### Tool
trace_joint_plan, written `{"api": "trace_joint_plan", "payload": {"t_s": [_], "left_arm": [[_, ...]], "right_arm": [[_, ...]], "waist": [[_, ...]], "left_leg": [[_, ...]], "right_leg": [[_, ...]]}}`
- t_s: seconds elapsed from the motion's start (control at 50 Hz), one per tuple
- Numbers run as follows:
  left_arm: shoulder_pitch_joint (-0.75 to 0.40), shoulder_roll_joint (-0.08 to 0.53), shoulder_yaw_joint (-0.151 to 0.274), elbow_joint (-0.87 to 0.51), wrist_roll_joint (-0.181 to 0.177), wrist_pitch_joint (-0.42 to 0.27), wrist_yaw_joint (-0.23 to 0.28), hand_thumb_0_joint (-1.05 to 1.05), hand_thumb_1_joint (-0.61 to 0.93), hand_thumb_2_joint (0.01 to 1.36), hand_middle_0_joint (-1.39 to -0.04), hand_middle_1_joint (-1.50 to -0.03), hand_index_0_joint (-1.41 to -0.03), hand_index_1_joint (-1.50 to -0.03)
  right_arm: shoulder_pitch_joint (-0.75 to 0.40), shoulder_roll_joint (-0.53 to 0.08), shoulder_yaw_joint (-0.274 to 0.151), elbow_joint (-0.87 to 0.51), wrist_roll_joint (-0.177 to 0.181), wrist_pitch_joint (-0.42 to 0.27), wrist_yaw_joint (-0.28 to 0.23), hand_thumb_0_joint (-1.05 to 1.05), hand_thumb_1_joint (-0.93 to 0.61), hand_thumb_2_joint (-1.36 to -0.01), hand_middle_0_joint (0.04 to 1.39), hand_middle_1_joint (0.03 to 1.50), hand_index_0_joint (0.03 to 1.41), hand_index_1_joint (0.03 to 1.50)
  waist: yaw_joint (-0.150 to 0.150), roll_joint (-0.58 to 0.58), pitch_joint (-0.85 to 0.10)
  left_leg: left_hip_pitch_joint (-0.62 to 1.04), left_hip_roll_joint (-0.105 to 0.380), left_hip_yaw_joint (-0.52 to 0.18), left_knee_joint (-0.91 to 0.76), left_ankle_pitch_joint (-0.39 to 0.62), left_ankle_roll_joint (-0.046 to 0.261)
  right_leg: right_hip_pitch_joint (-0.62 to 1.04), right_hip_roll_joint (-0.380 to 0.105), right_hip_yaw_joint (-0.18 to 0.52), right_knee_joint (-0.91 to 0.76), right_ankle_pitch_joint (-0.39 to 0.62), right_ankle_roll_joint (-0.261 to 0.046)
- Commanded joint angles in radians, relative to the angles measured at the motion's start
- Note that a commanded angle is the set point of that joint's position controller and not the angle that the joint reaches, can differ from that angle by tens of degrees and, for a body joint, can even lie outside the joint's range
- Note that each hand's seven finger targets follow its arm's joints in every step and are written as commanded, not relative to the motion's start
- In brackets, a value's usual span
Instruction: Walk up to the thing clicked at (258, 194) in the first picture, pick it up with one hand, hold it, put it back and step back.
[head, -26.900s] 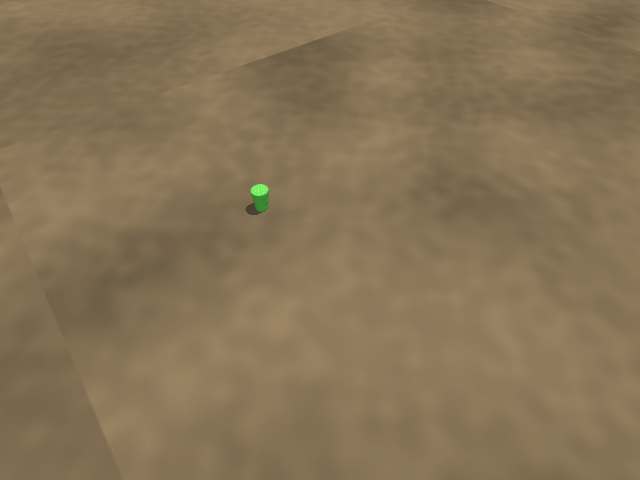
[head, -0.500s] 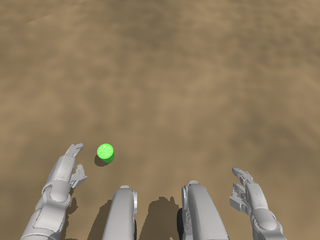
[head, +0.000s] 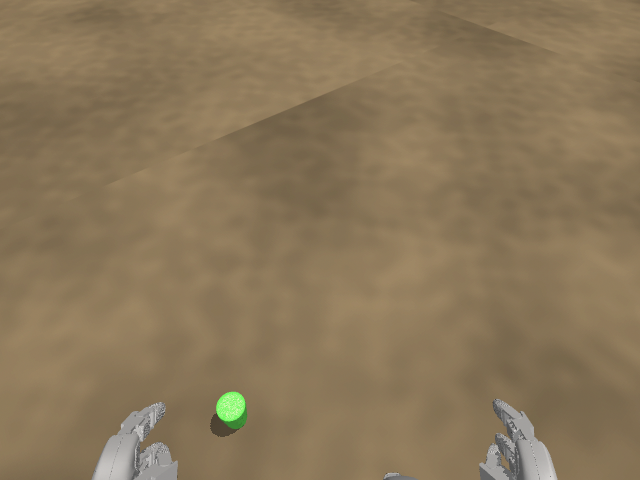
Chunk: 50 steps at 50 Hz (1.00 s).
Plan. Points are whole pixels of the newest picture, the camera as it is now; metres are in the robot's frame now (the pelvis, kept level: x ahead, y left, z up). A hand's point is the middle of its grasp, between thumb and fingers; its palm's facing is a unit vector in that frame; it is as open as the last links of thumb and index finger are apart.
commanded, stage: home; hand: left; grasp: from above
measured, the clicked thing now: (234, 412) +0.43 +0.23 -0.66
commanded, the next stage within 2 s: none
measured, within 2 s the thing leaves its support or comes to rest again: neither
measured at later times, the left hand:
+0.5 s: hand (173, 473) +0.17 +0.18 -0.04, palm faces +0.06 -0.98 -0.20, open 7.4 cm
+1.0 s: hand (173, 467) +0.17 +0.18 -0.04, palm faces +0.04 -0.98 -0.20, open 7.4 cm
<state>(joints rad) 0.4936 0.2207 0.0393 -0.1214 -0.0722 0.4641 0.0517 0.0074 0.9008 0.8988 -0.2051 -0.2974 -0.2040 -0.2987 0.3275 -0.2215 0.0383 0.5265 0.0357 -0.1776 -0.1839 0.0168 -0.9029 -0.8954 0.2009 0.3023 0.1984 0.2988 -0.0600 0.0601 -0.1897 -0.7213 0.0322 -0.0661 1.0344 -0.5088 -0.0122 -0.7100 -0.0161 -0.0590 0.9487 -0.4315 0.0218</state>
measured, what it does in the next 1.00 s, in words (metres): stands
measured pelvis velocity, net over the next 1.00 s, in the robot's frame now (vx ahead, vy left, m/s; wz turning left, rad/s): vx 0.01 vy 0.00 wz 0.00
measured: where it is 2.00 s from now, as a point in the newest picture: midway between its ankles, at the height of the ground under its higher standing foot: outside the picture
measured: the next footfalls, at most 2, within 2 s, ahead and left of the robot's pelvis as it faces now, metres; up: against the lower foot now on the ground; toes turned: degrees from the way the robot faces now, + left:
none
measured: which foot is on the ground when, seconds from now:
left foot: down 0.00-1.00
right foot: down 0.00-1.00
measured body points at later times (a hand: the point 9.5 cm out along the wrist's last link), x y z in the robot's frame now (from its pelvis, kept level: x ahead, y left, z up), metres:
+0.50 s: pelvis +0.01 +0.00 +0.00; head +0.03 +0.00 +0.45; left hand +0.16 +0.23 -0.03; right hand +0.17 -0.24 -0.06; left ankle +0.00 +0.12 -0.68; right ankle +0.02 -0.14 -0.68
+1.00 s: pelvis +0.01 +0.00 +0.00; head +0.03 +0.01 +0.45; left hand +0.17 +0.23 -0.03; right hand +0.17 -0.24 -0.06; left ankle +0.00 +0.12 -0.68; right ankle +0.02 -0.14 -0.68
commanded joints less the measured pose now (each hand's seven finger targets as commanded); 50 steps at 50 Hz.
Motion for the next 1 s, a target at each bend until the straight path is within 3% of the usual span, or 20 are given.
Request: {"api": "trace_joint_plan", "payload": {"t_s": [0.0,0.08,0.24,0.34,0.46,0.52,0.64,0.98], "left_arm": [[-0.001,0.095,0.051,-0.194,0.014,-0.042,-0.015,0.0,0.9,0.899,-0.199,-0.298,-0.199,-0.298],[-0.027,0.092,0.042,-0.174,0.02,-0.048,-0.029,0.0,0.9,0.899,-0.199,-0.299,-0.2,-0.298],[-0.037,0.107,0.059,-0.195,0.028,-0.059,-0.031,0.0,0.9,0.9,-0.199,-0.299,-0.2,-0.299],[-0.023,0.105,0.053,-0.201,0.035,-0.067,-0.024,0.0,0.899,0.899,-0.199,-0.299,-0.2,-0.299],[-0.025,0.1,0.049,-0.185,0.029,-0.072,-0.024,0.0,0.9,0.899,-0.199,-0.299,-0.2,-0.299],[-0.015,0.105,0.052,-0.197,0.027,-0.07,-0.025,0.0,0.899,0.899,-0.199,-0.299,-0.2,-0.299],[-0.009,0.101,0.047,-0.185,0.027,-0.07,-0.026,0.0,0.9,0.899,-0.199,-0.299,-0.199,-0.299],[-0.036,0.105,0.048,-0.203,0.026,-0.056,-0.027,0.0,0.9,0.899,-0.199,-0.299,-0.199,-0.299]], "right_arm": [[-0.093,-0.111,-0.052,-0.169,-0.015,-0.086,-0.012,0.0,-0.9,-0.9,0.2,0.3,0.2,0.3],[-0.102,-0.118,-0.055,-0.161,-0.021,-0.106,-0.008,0.0,-0.9,-0.9,0.2,0.3,0.2,0.3],[-0.118,-0.117,-0.055,-0.155,-0.025,-0.127,-0.005,0.0,-0.9,-0.9,0.2,0.3,0.2,0.3],[-0.114,-0.117,-0.056,-0.144,-0.029,-0.129,-0.006,0.0,-0.9,-0.9,0.2,0.3,0.2,0.3],[-0.12,-0.115,-0.055,-0.137,-0.029,-0.128,-0.008,0.0,-0.9,-0.9,0.2,0.3,0.2,0.3],[-0.121,-0.118,-0.057,-0.135,-0.027,-0.127,-0.008,0.0,-0.9,-0.9,0.2,0.3,0.2,0.3],[-0.108,-0.121,-0.061,-0.125,-0.029,-0.124,-0.007,0.0,-0.901,-0.9,0.2,0.3,0.2,0.3],[-0.114,-0.12,-0.06,-0.135,-0.027,-0.117,-0.003,0.0,-0.9,-0.9,0.2,0.3,0.2,0.3]], "waist": [[0.012,-0.011,-0.033],[0.007,-0.023,0.007],[0.023,-0.004,-0.028],[0.021,0.006,-0.068],[0.018,-0.022,-0.048],[0.031,-0.009,-0.054],[0.025,-0.001,-0.079],[0.024,-0.003,-0.043]], "left_leg": [[0.079,-0.038,0.023,-0.21,0.186,0.025],[0.078,-0.036,0.018,-0.219,0.163,0.025],[0.094,-0.045,0.033,-0.211,0.15,0.025],[0.117,-0.041,0.028,-0.197,0.237,0.019],[0.1,-0.042,0.026,-0.202,0.201,0.024],[0.114,-0.037,0.024,-0.202,0.245,0.018],[0.128,-0.032,0.015,-0.196,0.324,0.01],[0.109,-0.032,0.017,-0.205,0.239,0.017]], "right_leg": [[0.101,0.035,-0.024,-0.165,0.119,-0.026],[0.091,0.035,-0.032,-0.169,0.098,-0.023],[0.12,0.027,-0.019,-0.176,0.096,-0.02],[0.138,0.031,-0.021,-0.15,0.168,-0.025],[0.137,0.031,-0.02,-0.165,0.143,-0.02],[0.142,0.034,-0.025,-0.152,0.171,-0.023],[0.153,0.036,-0.026,-0.13,0.228,-0.028],[0.138,0.032,-0.021,-0.15,0.165,-0.023]]}}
